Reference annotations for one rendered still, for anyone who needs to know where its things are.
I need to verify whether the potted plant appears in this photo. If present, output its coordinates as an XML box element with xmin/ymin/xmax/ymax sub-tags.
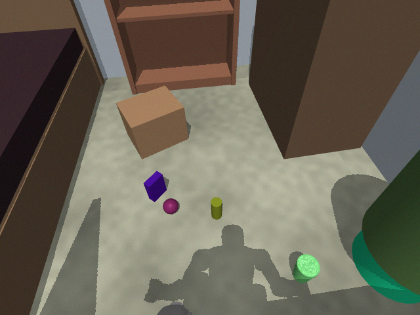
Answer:
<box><xmin>352</xmin><ymin>150</ymin><xmax>420</xmax><ymax>304</ymax></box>

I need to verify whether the bed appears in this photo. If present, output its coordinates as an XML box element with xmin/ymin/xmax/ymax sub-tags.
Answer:
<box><xmin>0</xmin><ymin>0</ymin><xmax>104</xmax><ymax>315</ymax></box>

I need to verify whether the bookshelf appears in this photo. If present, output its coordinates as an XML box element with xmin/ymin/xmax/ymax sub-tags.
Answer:
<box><xmin>104</xmin><ymin>0</ymin><xmax>240</xmax><ymax>95</ymax></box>

